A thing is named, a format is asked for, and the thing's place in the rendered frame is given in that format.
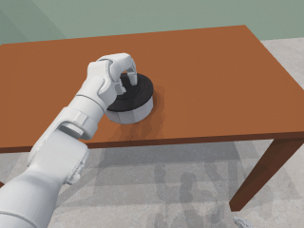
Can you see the left robot upper arm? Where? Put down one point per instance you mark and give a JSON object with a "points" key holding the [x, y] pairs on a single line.
{"points": [[29, 200]]}

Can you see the pot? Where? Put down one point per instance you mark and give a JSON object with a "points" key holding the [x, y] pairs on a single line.
{"points": [[132, 116]]}

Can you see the knob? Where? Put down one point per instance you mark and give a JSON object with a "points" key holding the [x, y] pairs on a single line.
{"points": [[125, 82]]}

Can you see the right robot hand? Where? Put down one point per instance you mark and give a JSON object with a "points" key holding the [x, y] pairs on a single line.
{"points": [[242, 223]]}

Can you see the lid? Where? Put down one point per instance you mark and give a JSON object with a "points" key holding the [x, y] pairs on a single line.
{"points": [[134, 97]]}

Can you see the left robot hand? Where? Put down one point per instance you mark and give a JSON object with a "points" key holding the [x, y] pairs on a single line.
{"points": [[127, 64]]}

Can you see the robot left forearm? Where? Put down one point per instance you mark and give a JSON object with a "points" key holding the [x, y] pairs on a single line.
{"points": [[81, 117]]}

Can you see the table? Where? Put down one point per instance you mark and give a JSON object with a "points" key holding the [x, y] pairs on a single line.
{"points": [[210, 85]]}

